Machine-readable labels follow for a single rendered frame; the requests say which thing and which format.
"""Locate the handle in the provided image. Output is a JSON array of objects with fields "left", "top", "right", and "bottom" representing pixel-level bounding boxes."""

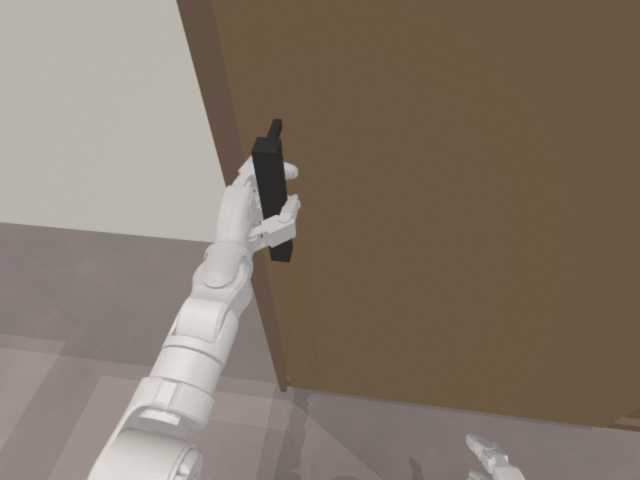
[{"left": 251, "top": 119, "right": 293, "bottom": 262}]

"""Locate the robot left hand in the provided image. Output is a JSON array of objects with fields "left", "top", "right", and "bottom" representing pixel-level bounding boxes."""
[{"left": 214, "top": 155, "right": 301, "bottom": 257}]

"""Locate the robot right hand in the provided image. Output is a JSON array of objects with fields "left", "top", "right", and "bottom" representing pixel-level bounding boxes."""
[{"left": 466, "top": 433, "right": 525, "bottom": 480}]

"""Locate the robot left upper arm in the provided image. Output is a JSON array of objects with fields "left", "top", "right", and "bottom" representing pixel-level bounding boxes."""
[{"left": 92, "top": 427, "right": 203, "bottom": 480}]

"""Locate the robot left forearm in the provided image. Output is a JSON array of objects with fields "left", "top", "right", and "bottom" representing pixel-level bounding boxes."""
[{"left": 87, "top": 242, "right": 253, "bottom": 480}]

